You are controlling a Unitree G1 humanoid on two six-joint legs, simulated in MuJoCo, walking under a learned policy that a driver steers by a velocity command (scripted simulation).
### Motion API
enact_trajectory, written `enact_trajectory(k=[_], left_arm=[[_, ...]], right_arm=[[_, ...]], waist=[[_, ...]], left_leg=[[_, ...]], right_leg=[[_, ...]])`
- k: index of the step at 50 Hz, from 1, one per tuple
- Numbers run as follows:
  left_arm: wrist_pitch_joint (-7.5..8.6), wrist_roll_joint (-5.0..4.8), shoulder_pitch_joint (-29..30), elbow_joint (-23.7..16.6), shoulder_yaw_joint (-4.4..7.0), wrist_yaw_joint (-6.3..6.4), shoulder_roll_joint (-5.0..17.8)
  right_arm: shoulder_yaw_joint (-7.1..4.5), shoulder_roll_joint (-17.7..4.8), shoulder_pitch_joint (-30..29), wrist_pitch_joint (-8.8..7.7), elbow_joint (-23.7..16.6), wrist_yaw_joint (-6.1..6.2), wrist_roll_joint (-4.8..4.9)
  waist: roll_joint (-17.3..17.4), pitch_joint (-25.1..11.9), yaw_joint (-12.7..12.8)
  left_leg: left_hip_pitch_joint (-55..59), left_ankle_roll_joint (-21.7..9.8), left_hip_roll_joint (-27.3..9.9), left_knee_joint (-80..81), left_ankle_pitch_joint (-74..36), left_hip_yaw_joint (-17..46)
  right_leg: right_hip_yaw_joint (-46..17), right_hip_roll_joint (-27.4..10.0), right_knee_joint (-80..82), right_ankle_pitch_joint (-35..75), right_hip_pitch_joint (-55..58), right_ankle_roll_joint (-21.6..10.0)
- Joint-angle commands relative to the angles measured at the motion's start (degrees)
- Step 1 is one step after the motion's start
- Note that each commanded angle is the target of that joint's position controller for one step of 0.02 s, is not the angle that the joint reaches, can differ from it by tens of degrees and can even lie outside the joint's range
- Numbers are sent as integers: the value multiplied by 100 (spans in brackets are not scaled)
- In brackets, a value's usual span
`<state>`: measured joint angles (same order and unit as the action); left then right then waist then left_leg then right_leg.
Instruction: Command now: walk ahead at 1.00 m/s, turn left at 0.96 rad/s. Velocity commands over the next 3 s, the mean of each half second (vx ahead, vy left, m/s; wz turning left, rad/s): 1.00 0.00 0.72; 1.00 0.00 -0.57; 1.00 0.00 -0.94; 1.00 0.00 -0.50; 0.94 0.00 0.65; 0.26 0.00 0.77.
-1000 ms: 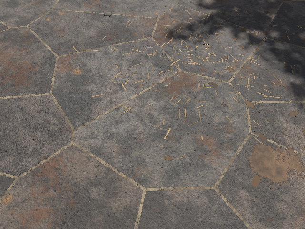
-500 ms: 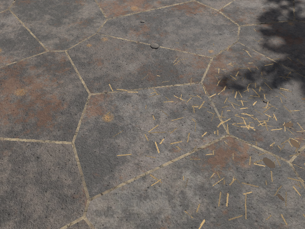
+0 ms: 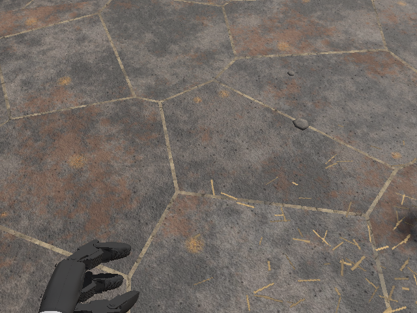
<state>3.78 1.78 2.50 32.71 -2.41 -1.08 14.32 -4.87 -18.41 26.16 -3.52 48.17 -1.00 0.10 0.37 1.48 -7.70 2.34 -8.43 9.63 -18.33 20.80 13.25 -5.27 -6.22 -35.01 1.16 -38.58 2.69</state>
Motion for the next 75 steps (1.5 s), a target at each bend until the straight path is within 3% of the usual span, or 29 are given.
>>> enact_trajectory(k=[1,3,4,5,8,12,20,24,25,27,28,30,37,43,46,48,49,50,51,53,58,64,67,68,69,70,71,73,75], left_arm=[[93,-43,-288,-221,307,92,852],[152,-29,-2341,255,575,260,1386],[174,142,-3626,461,721,379,1778],[132,273,-2898,363,813,321,2242],[41,168,-1877,346,609,223,876],[237,-23,-2469,1041,516,119,528],[375,-17,-2861,1523,554,47,982],[151,-49,-3090,1801,612,217,1638],[93,-117,-2873,1765,605,226,1655],[126,-318,-3606,1282,389,72,476],[130,-272,-2681,1145,536,133,1110],[106,-255,-2431,1178,471,67,725],[-317,-110,-1579,1040,465,-202,220],[-226,-107,-763,725,391,-391,338],[-289,-125,-2522,1168,600,-295,913],[-313,-174,-4104,1661,928,-68,1432],[-384,-177,-3489,1640,1021,-4,1836],[-409,-79,-3106,1330,1094,-1,2202],[-394,-64,-2904,1174,1051,43,1795],[-294,-96,-2564,1294,902,82,1283],[64,-153,-2324,1152,848,84,1250],[44,-218,-2722,1169,993,18,1394],[44,-137,-2429,1061,1063,64,1693],[71,-116,-2068,982,1074,36,1800],[149,-99,-1870,811,911,35,1231],[139,-355,-2509,491,656,26,304],[47,-238,-2441,508,594,74,700],[-92,-27,-1703,570,669,-21,1051],[-230,56,-1425,404,625,-204,825]], right_arm=[[-299,-1117,-301,-68,-432,57,-33],[-318,-1281,-807,-123,-553,13,-88],[-86,-440,-967,-198,-778,38,-114],[109,55,-220,-184,-1198,12,206],[64,-572,-1191,75,-967,-45,-158],[220,-96,-1773,328,-1401,-304,-248],[468,-63,-3159,204,-1842,-464,-235],[305,-472,-1780,124,-1386,-246,-343],[188,-664,-549,92,-986,-135,-367],[-68,-1525,-189,63,-927,55,-461],[-94,-1268,-249,79,-901,93,-338],[52,-636,-746,-75,-603,78,-302],[184,-56,-843,-446,-191,23,-98],[167,-483,-553,-482,-39,214,-52],[1,-1078,-907,-195,-223,393,-166],[-9,-928,-1364,-31,-305,270,-231],[269,59,-1283,-166,-684,161,-340],[356,-24,-1012,-314,-1268,144,-188],[369,-336,-1391,-450,-1273,140,-266],[382,-387,-1627,-423,-1246,133,-347],[535,-140,-2361,10,-1639,41,-387],[575,-102,-3215,-61,-1976,4,-147],[320,-680,-2024,-119,-1658,141,-126],[195,-906,-848,-144,-1389,229,-119],[27,-1294,479,-163,-1167,361,-254],[-49,-1728,220,-155,-1196,336,-523],[-83,-1416,-470,-105,-1280,282,-412],[104,-532,-1033,-55,-1250,229,-326],[159,-380,-702,-109,-879,230,-298]], waist=[[299,-320,534],[144,-1417,1738],[-810,-2176,2084],[-2805,-2652,1141],[-296,-625,1126],[-593,-56,881],[-193,782,882],[-831,-399,-49],[-797,-942,-698],[1098,-2699,178],[90,-2232,-190],[-116,-359,398],[310,638,912],[200,498,967],[691,-558,1985],[-41,-911,2646],[-1637,-438,1705],[-1538,-1638,1381],[-333,-1114,1414],[592,22,841],[365,533,660],[-308,87,1319],[-330,-744,681],[-267,-1286,-61],[245,-2022,-564],[2125,-2494,198],[1932,-2094,401],[382,-773,410],[440,-314,538]], left_leg=[[-983,-241,-1015,-449,-4058,1009],[-1621,29,-720,-2903,-4225,723],[-2660,5,-393,-4908,-1226,274],[-4250,169,-17,-6168,943,-369],[-4736,225,-1086,-6053,-423,-816],[-4825,298,-1478,-5733,-649,-850],[-3605,42,-948,-2480,-2074,-1875],[-1453,-310,-313,-1874,-865,-1958],[54,-441,-524,-1268,-1137,-1633],[2915,-773,-3513,-727,1006,2769],[2156,-618,-3268,-90,878,2606],[144,-395,-2788,371,-248,939],[-1195,313,-1884,1338,-2334,-1922],[-341,746,-1856,976,-6396,-2988],[60,819,-2200,-1489,-8901,-2857],[-1406,698,-1545,-5618,-4714,-2715],[-3865,892,-521,-7887,774,-2271],[-5178,909,-524,-8395,821,-971],[-5415,806,-893,-7772,314,-691],[-4811,883,-1338,-6553,-90,-722],[-3521,1298,-1712,-3997,-780,-1198],[-2762,1077,-1171,-1489,-2634,-1305],[-1247,932,-814,-1151,-1594,-1184],[5,867,-969,-1184,-1240,-1188],[1429,713,-1998,-1262,549,-207],[2409,291,-3631,-27,2362,2989],[1839,83,-3612,490,3285,3940],[365,195,-3022,349,1694,1759],[-318,358,-2674,466,270,476]], right_leg=[[377,643,582,-241,2280,-108],[275,425,369,-1217,4563,-276],[-1156,-980,490,-3362,5906,-369],[-4771,-2288,2067,-4714,6385,-901],[-2347,-1446,2021,-3533,4296,-911],[-456,-989,2292,-1299,3537,-642],[1506,-633,3480,1465,3121,-738],[1515,-953,795,6006,4061,-842],[1452,-785,-798,5347,3405,-842],[514,544,-4993,-2844,149,-746],[68,419,-5172,-2183,-400,-857],[153,-23,-4306,-1584,-301,-812],[478,-263,-3031,-431,-357,-658],[1665,576,-727,880,789,-1126],[1713,1187,-788,-278,2649,-1401],[760,996,-93,-1118,4585,-1917],[-948,240,-399,58,5239,-2349],[-3662,-654,1162,-1861,6193,-3313],[-4279,-850,2167,-2993,5609,-3014],[-3377,-474,2320,-2347,3663,-2526],[-1672,560,2691,-849,1395,-2263],[-1635,622,2138,1057,2723,-1615],[-1743,608,550,2652,3308,-1234],[-1594,778,-784,2558,2875,-1108],[-1228,1044,-2659,1015,1961,-1064],[-590,1662,-4219,-3208,154,-899],[-320,1136,-4716,-2627,-566,-1002],[-12,581,-4314,-1756,-537,-920],[7,297,-4091,-1701,-420,-835]])
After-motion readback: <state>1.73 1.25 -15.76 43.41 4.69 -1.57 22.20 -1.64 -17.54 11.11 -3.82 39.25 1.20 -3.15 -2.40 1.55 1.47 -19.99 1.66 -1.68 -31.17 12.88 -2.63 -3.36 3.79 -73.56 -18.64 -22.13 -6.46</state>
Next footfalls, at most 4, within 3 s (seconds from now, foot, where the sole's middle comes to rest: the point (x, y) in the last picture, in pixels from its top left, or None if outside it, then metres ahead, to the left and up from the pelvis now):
0.06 right None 0.27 -0.18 -0.77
0.52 left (152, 279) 0.59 0.14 -0.77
0.96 right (154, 164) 1.05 0.11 -0.77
1.38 left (121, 93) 1.49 0.24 -0.77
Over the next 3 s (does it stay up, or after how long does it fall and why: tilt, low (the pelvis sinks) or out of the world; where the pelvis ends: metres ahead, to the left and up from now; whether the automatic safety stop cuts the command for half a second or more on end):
stays up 2.46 -0.49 -0.10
